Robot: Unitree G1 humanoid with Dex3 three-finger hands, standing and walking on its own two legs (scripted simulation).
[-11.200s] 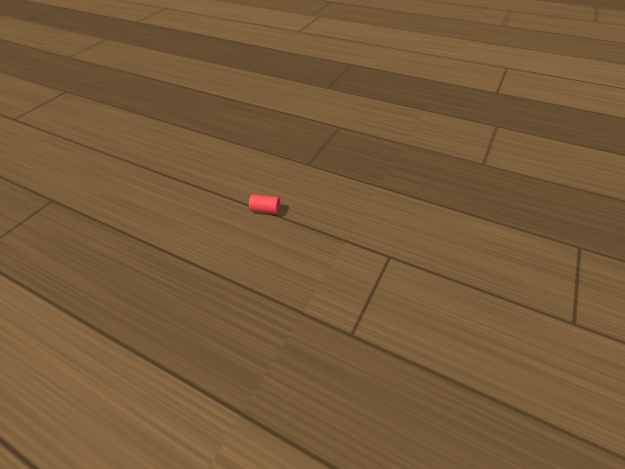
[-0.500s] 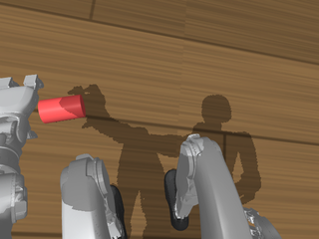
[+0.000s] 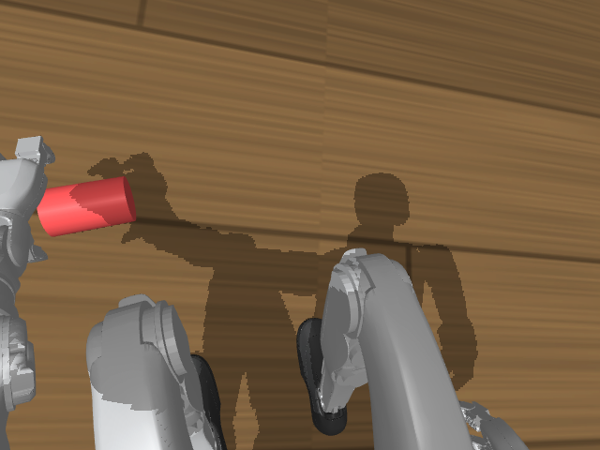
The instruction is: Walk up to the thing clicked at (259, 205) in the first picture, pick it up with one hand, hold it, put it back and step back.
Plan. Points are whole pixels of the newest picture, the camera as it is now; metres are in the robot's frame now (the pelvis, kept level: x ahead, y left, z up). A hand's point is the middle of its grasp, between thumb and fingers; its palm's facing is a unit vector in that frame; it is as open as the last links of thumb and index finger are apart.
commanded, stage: rise first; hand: left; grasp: from above
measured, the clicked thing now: (89, 205) +0.49 +0.26 -0.31
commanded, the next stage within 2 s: approach in 1.88 s
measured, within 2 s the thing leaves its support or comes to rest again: neither
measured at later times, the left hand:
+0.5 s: hand (35, 210) +0.45 +0.29 -0.19, palm faces -0.44 -0.06 -0.89, open 14.2 cm
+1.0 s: hand (28, 206) +0.46 +0.30 -0.19, palm faces -0.43 -0.06 -0.90, open 14.3 cm
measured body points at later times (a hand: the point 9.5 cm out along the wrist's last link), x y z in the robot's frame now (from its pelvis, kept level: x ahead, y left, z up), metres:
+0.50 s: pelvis +0.00 +0.00 -0.01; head +0.25 +0.06 +0.36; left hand +0.47 +0.29 -0.14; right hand +0.04 -0.29 -0.11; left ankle +0.07 +0.11 -0.32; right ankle +0.10 -0.11 -0.32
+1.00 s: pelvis +0.00 +0.00 -0.02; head +0.25 +0.06 +0.35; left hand +0.48 +0.30 -0.14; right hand +0.03 -0.28 -0.12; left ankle +0.07 +0.11 -0.32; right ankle +0.10 -0.11 -0.32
